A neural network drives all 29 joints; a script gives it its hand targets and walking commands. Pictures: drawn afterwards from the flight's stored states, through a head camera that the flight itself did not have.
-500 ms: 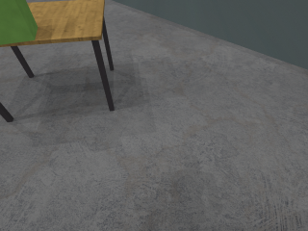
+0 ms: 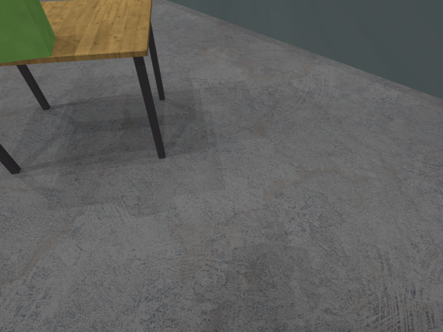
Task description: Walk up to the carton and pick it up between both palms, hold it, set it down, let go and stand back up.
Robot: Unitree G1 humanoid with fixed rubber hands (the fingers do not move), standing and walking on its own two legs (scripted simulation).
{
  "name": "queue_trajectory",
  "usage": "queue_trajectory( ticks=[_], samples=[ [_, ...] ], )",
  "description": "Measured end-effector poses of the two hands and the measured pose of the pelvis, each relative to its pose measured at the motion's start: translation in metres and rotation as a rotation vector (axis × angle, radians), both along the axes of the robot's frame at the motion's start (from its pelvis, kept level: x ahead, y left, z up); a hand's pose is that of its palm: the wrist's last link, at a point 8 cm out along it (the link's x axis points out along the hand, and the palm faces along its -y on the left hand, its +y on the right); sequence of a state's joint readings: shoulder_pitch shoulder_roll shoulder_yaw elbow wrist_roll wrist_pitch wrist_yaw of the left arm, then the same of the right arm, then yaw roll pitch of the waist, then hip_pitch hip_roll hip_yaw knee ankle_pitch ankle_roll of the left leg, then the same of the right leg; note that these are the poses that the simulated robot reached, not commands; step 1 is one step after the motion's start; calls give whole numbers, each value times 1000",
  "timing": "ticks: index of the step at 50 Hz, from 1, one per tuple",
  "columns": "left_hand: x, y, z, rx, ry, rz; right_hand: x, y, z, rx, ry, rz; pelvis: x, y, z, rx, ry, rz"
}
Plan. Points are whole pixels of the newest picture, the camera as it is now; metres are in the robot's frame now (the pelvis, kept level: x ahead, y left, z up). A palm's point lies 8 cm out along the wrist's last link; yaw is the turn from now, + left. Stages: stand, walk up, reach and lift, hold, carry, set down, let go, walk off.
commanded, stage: stand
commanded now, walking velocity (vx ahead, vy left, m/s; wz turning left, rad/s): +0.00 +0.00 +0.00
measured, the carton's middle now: (11, 19) +1.21 +0.89 +0.06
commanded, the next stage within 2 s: none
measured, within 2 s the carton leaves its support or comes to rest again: neither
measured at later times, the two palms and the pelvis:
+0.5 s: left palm out of the picture +0.04 +0.25 -0.12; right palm out of the picture +0.05 -0.25 -0.13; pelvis +0.01 +0.00 +0.00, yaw +0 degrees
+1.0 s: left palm out of the picture +0.03 +0.24 -0.13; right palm out of the picture +0.03 -0.24 -0.13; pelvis +0.01 +0.00 +0.00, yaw +0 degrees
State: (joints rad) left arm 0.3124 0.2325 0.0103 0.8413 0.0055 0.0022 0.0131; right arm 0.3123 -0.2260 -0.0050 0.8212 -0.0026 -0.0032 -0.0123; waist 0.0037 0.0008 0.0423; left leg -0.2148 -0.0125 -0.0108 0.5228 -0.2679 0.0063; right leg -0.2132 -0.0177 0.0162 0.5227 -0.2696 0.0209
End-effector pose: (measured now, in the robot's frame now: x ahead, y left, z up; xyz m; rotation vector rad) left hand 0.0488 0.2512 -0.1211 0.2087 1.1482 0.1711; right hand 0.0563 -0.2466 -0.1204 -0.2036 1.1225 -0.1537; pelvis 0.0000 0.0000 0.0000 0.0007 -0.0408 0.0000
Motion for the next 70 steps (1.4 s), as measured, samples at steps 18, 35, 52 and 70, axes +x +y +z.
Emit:
queue_trajectory(
  ticks=[18, 35, 52, 70],
  samples=[
    [-4, -1, 0, 6, 38, 12, -7, 1, -5, 7, 47, -12, 5, 0, 2, -1, 5, 4],
    [-10, -5, -4, -3, 74, 24, -12, 1, -7, 6, 84, -22, 7, -1, 3, -1, -1, 5],
    [-17, -9, -7, -9, 109, 37, -25, 6, -11, 17, 134, -39, 10, -2, 4, -1, 1, 7],
    [-25, -16, -8, -20, 138, 54, -32, 8, -14, 25, 169, -45, 10, -4, 5, -2, 2, 10]
  ],
)
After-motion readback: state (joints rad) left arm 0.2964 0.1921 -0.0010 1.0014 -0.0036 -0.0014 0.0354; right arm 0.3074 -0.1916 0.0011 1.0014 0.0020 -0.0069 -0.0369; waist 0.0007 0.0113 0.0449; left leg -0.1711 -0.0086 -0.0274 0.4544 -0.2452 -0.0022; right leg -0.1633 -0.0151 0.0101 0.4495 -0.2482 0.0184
